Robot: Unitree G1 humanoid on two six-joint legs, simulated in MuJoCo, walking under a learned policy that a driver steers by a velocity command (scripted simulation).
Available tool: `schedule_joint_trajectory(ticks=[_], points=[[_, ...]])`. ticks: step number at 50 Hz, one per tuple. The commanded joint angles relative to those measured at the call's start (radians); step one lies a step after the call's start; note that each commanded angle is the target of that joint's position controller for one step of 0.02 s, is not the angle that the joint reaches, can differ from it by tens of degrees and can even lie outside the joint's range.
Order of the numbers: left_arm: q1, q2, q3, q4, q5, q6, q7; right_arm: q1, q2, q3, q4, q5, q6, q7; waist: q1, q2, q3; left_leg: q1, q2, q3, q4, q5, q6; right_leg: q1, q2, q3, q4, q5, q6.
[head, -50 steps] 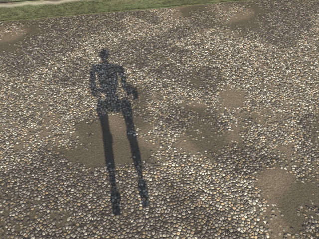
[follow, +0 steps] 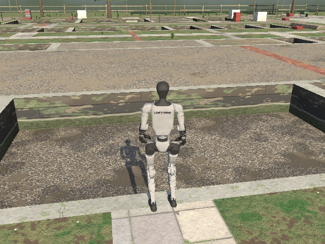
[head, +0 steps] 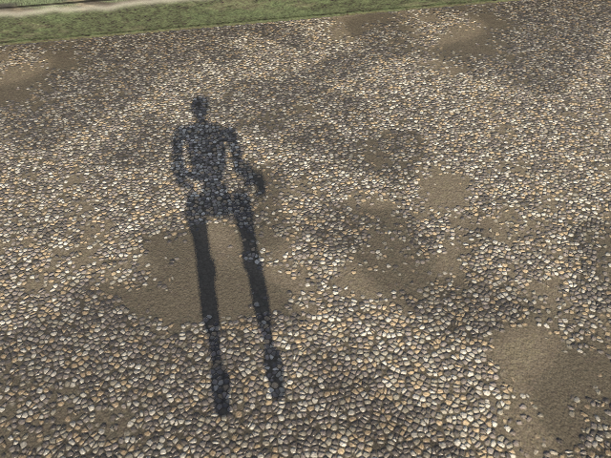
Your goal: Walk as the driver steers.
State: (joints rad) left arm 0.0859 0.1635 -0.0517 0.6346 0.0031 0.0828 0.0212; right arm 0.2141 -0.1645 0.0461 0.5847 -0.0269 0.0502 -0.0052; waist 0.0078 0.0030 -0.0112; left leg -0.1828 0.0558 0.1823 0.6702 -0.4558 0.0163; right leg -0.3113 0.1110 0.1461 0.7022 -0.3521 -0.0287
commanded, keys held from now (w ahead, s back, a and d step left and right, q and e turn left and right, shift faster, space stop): w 1.00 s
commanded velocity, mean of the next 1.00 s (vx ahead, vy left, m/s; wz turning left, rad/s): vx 0.50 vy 0.00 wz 0.00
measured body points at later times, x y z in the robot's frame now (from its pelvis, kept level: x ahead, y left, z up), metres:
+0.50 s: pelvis +0.00 +0.00 +0.00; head -0.01 +0.00 +0.45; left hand +0.20 +0.20 -0.08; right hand +0.16 -0.21 -0.09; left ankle -0.05 +0.09 -0.72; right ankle +0.01 -0.11 -0.72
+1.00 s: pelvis +0.00 +0.00 +0.00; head -0.01 +0.00 +0.45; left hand +0.20 +0.20 -0.08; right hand +0.16 -0.21 -0.09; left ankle -0.06 +0.09 -0.72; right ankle +0.01 -0.11 -0.72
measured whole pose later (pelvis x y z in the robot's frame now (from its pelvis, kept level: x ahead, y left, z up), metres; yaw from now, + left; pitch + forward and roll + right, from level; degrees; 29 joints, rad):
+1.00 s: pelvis +0.00 +0.00 +0.00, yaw +0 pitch -2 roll +0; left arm 0.08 0.16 -0.05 0.63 0.00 0.08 0.02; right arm 0.22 -0.16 0.05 0.59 -0.03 0.05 -0.01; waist 0.01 0.00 -0.01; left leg -0.18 0.06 0.18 0.67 -0.46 0.01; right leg -0.31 0.11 0.13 0.70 -0.35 -0.03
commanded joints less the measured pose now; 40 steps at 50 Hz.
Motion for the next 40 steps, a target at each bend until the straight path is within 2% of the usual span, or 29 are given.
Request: schedule_joint_trajectory(ticks=[1,40], points=[[-0.098,0.072,0.020,-0.094,0.000,-0.017,0.001,-0.050,-0.068,-0.019,-0.086,0.000,-0.016,-0.002,0.000,-0.005,-0.046,0.062,0.039,-0.062,-0.096,0.223,0.011,-0.060,-0.059,0.037,-0.110,0.307,-0.046],[-0.100,0.067,0.019,-0.096,0.001,-0.019,0.000,-0.043,-0.067,-0.018,-0.082,0.000,-0.017,-0.002,0.000,-0.003,-0.044,0.061,0.041,-0.066,-0.099,0.234,0.012,-0.054,-0.059,0.030,-0.112,0.299,-0.046]])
